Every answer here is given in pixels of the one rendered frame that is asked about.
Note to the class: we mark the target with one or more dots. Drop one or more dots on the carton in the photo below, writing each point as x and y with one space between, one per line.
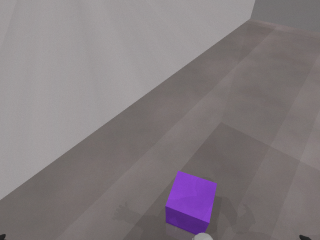
190 202

